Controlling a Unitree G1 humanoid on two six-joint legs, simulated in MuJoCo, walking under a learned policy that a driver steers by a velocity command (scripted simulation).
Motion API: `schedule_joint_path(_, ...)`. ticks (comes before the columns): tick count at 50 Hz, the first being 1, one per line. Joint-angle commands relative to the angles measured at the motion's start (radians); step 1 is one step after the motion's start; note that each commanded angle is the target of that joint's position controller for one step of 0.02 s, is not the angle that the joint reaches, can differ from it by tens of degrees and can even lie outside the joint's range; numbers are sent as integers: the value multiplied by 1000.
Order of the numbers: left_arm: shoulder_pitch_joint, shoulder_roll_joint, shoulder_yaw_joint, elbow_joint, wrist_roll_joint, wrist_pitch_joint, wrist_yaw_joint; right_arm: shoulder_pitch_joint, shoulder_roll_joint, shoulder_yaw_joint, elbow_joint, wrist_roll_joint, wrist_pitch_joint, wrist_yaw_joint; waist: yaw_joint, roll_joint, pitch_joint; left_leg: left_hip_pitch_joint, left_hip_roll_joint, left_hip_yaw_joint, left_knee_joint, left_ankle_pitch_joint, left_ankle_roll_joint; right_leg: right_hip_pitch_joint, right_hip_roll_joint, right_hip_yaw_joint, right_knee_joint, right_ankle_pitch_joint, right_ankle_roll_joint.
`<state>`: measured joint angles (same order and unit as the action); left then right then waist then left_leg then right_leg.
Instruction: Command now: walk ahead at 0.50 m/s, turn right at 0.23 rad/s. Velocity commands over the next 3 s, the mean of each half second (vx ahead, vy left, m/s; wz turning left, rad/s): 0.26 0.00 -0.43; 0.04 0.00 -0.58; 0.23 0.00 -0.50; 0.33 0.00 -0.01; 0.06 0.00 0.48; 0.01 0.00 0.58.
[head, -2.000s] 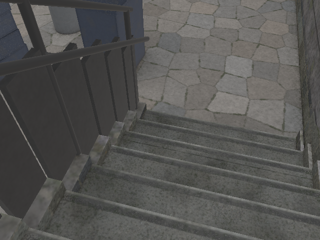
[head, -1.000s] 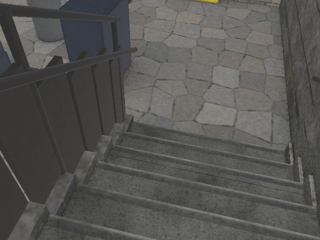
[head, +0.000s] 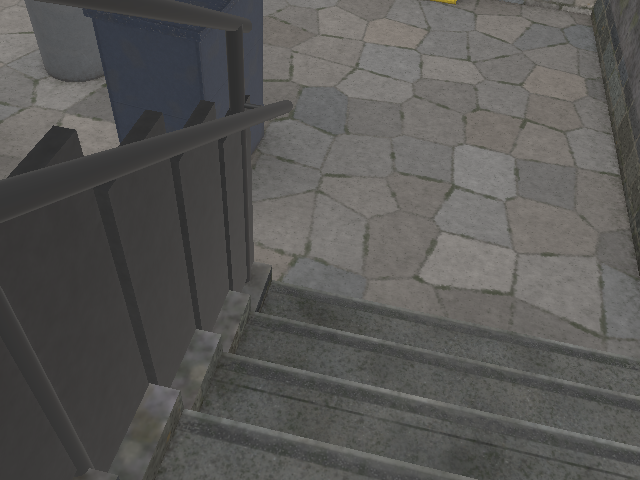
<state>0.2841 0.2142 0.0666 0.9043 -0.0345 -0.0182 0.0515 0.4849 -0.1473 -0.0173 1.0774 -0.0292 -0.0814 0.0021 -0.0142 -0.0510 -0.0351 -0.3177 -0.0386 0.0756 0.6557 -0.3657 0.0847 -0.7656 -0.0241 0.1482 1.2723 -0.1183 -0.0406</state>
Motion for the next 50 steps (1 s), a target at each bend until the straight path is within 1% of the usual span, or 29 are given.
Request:
schedule_joint_path(1,77,75,27,-41,-2,-7,-23,25,-173,-42,-43,13,-22,-33,60,96,37,38,285,-308,-240,362,92,-78,-19,117,-168,256,-13)
schedule_joint_path(3,-23,78,29,-74,5,-15,-44,54,-114,-32,-29,51,-32,-57,32,109,92,52,236,-203,-188,209,14,-103,8,138,-419,504,-43)
schedule_joint_path(5,-112,36,17,-106,27,-17,-77,81,-53,-4,-14,43,-26,-79,23,168,109,-35,193,-122,-109,245,-9,16,48,66,-513,707,-35)
schedule_joint_path(8,-114,21,5,-124,36,-2,-100,59,-87,-2,-56,28,-3,-89,28,157,90,-94,184,-78,-8,335,-7,146,60,23,-516,727,-22)
schedule_joint_path(10,-202,22,-5,-165,55,1,-118,69,-87,2,-85,31,21,-96,-23,91,115,-67,178,-33,87,332,-19,162,62,-63,-606,716,9)
schedule_joint_path(13,-324,12,-25,-230,20,-10,-140,103,-128,-16,-114,46,64,-124,-100,99,156,74,207,-73,252,352,-6,81,15,-99,-775,585,50)
schedule_joint_path(15,-264,38,-16,-226,12,-7,-148,72,-166,-31,-144,62,78,-125,-79,95,158,86,247,-118,378,449,10,147,7,-140,-848,407,37)
schedule_joint_path(16,-190,60,-3,-202,10,-2,-149,52,-165,-33,-157,56,75,-116,-48,82,114,59,242,-82,499,459,5,266,8,-164,-901,420,4)
schedule_joint_path(17,15,99,26,-137,11,9,-134,-14,-178,-37,-160,38,59,-94,76,98,16,-47,198,-69,705,524,5,579,12,-145,-987,546,-66)
schedule_joint_path(18,206,160,39,-89,31,12,-112,-66,-161,-33,-185,34,30,-73,170,-86,-54,-236,60,52,1121,234,-81,861,-37,-128,-1004,1029,-141)
schedule_joint_path(19,196,262,26,-108,75,20,-112,78,-64,2,-228,14,18,-49,84,-286,-253,-718,-22,-24,1619,-637,-190,1369,-281,164,-541,1599,-359)
schedule_joint_path(20,199,251,23,-138,57,34,-89,36,-181,2,-305,23,4,-22,124,-254,-466,-798,17,-163,1634,-598,-209,1456,-356,302,-571,1479,-471)
schedule_joint_path(21,125,219,14,-169,42,57,-60,-106,-186,5,-375,38,17,-23,138,-95,-486,-852,58,-187,1588,-531,-204,1394,-368,316,-661,1115,-473)
schedule_joint_path(22,63,212,5,-146,19,70,-47,-171,-150,11,-400,52,42,-52,97,51,-403,-811,71,-181,1517,-433,-206,1186,-369,367,-758,774,-429)
schedule_joint_path(23,-16,203,-6,-187,34,72,-41,-216,-144,11,-406,50,75,-80,49,172,-265,-753,83,-191,1418,-305,-200,910,-378,390,-827,575,-400)
schedule_joint_path(25,-82,228,-16,-233,61,62,-55,-218,-171,-18,-416,36,128,-110,-26,169,-79,-624,35,-133,1341,-106,-186,488,-246,337,-848,430,-335)
schedule_joint_path(26,-76,215,-28,-242,58,52,-48,-234,-158,-26,-428,36,131,-120,-21,98,-38,-639,19,-132,1357,-19,-183,428,-185,296,-822,438,-291)
schedule_joint_path(27,-72,214,-35,-251,63,48,-41,-250,-135,-26,-448,29,129,-119,-13,46,-52,-663,0,-133,1374,26,-184,435,-153,288,-794,472,-274)
schedule_joint_path(30,24,153,-79,-236,26,67,14,-350,-55,1,-545,11,141,-114,11,-49,-65,-719,-47,-137,1245,139,-223,490,-91,299,-752,382,-263)
schedule_joint_path(32,34,180,-68,-276,38,80,31,-440,-34,14,-604,-8,138,-109,29,-36,-93,-758,-51,-161,1149,159,-236,586,-85,359,-762,257,-255)
schedule_joint_path(34,2,176,-65,-291,27,91,46,-468,-63,7,-643,-2,123,-104,2,-54,-101,-683,-34,-168,979,190,-240,571,-60,350,-739,216,-234)
schedule_joint_path(36,-33,188,-44,-325,26,95,49,-497,-73,6,-690,-8,112,-73,-25,-73,-60,-535,-7,-162,738,267,-221,476,-42,353,-764,198,-221)
schedule_joint_path(40,-88,228,2,-395,28,93,31,-473,-134,-13,-661,32,94,-36,13,-138,-125,-244,-11,-118,511,211,-188,462,-56,376,-782,328,-242)
schedule_joint_path(43,-23,185,6,-386,-6,110,11,-473,-67,-5,-655,60,85,-10,34,-191,-32,-84,-5,-160,89,-39,-122,473,-28,458,-823,129,-204)
schedule_joint_path(45,-11,135,-7,-384,-6,97,-1,-304,-110,-39,-565,46,92,-11,-5,-123,-46,214,23,-138,-171,85,-82,330,22,432,-717,-157,-140)
schedule_joint_path(46,22,45,-27,-394,25,93,-15,-141,-199,-64,-526,22,99,-17,-6,138,-137,485,258,-373,-133,399,20,99,151,273,-367,-514,-41)
schedule_joint_path(47,33,81,-11,-428,8,67,-28,16,-278,-90,-464,12,110,1,-28,287,-126,574,455,-691,-192,541,196,-241,274,209,-74,-720,40)
schedule_joint_path(48,-63,166,27,-426,2,49,-28,25,-280,-100,-444,15,97,11,-50,266,-19,473,499,-799,-294,376,264,-405,224,172,182,-649,100)
schedule_joint_path(50,-95,225,53,-398,0,99,-14,-176,-173,-57,-478,35,100,11,-8,214,103,240,338,-514,-307,191,197,-352,162,83,467,-474,122)
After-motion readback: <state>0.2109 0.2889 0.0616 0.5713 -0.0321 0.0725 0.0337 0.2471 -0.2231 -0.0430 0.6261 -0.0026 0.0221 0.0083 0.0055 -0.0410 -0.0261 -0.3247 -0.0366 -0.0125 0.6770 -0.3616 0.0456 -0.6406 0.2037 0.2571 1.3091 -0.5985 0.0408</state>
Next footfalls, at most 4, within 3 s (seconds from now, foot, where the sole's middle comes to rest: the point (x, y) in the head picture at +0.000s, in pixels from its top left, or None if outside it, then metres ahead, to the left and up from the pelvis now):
0.36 right None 0.31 -0.11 -0.93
0.90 left None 0.38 0.11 -0.93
1.58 right None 0.32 -0.23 -0.93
2.08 left None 0.62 -0.22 -1.10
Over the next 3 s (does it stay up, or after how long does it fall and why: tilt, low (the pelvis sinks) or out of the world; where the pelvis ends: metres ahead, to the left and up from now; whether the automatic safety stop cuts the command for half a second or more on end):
stays up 0.51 -0.29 -0.34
